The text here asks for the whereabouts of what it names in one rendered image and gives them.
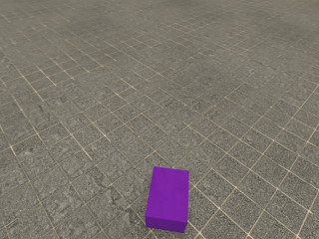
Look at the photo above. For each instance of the carton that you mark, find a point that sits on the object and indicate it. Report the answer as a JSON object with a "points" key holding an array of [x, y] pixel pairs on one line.
{"points": [[167, 207]]}

